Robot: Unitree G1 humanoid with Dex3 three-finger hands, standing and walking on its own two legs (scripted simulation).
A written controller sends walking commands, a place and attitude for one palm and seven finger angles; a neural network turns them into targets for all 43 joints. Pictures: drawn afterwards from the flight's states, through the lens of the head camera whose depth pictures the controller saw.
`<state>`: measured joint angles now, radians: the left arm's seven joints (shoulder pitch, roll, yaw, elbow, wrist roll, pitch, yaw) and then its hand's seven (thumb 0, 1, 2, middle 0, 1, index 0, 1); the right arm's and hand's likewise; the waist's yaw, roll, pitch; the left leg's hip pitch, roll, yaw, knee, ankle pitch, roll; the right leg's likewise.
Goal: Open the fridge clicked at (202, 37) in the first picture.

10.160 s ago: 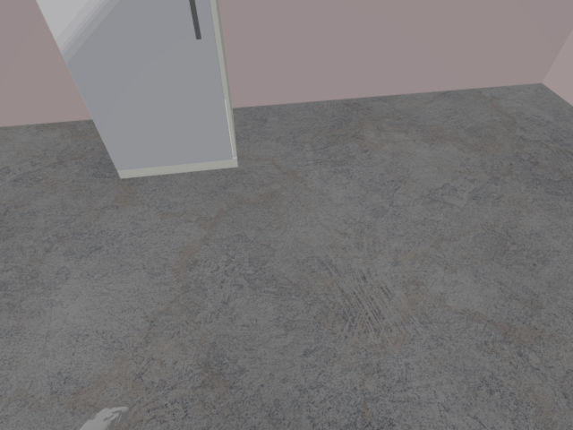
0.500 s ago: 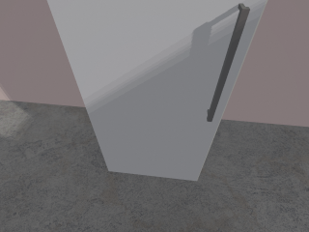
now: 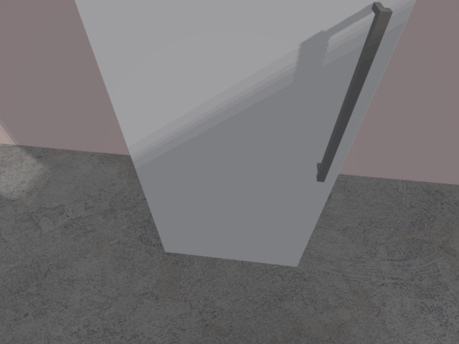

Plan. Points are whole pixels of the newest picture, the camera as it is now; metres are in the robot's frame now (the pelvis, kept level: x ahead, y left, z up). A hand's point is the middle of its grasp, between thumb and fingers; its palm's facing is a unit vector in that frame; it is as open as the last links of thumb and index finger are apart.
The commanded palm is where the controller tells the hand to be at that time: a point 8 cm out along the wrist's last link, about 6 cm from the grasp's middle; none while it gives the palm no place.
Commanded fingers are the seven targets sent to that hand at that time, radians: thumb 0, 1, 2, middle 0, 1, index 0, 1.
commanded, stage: look again from close up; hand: right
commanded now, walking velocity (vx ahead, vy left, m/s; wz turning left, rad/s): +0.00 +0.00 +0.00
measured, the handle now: (342, 111) +0.54 -0.20 +0.14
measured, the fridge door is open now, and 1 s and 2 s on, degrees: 0 0 0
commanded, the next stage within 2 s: none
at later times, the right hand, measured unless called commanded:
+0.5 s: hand out of the picture +0.09 -0.22 -0.16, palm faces -0.04 +0.95 -0.32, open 7.4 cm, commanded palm none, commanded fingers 0.00 -0.90 -0.90 0.20 0.30 0.20 0.30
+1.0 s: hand out of the picture +0.09 -0.22 -0.16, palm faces -0.03 +0.95 -0.31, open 7.4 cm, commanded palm none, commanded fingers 0.00 -0.90 -0.90 0.20 0.30 0.20 0.30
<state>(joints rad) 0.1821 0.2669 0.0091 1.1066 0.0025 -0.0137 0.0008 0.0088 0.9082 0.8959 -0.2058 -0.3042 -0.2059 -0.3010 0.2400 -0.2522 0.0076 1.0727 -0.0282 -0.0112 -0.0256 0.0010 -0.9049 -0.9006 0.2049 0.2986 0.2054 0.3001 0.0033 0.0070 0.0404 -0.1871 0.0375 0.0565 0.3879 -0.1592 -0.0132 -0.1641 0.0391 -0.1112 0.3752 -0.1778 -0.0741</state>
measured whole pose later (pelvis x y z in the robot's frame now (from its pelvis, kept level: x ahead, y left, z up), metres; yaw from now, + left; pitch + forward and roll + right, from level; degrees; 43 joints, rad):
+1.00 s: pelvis +0.03 +0.02 +0.01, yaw -1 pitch -2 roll +0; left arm 0.13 0.32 -0.02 1.13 0.00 -0.02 0.00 0.01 0.91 0.90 -0.21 -0.30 -0.21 -0.30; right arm 0.17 -0.31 0.02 1.10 -0.02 -0.01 -0.01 0.00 -0.90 -0.90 0.21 0.30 0.21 0.30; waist 0.00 0.01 0.03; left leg -0.10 0.01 0.08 0.29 -0.17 0.01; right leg -0.08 0.02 -0.09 0.28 -0.18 -0.04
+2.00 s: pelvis +0.04 +0.03 +0.01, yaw -1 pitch -1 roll +0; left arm 0.13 0.33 -0.02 1.14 0.00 -0.02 0.00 0.01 0.91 0.90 -0.21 -0.30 -0.21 -0.30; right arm 0.16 -0.33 0.01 1.11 -0.02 -0.01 -0.01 0.00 -0.90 -0.90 0.21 0.30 0.21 0.30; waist 0.00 0.01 0.03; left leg -0.09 0.00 0.08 0.28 -0.16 0.02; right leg -0.07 0.01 -0.08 0.27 -0.17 -0.03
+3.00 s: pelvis +0.04 +0.03 +0.01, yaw -1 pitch -2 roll +0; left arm 0.13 0.33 -0.02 1.13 0.00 -0.02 0.00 0.01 0.91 0.90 -0.21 -0.30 -0.21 -0.30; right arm 0.15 -0.33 0.01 1.11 -0.02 -0.01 -0.01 0.00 -0.90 -0.90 0.21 0.30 0.21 0.30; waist 0.00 0.01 0.02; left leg -0.08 0.00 0.09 0.27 -0.17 0.02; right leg -0.06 0.01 -0.08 0.26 -0.17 -0.03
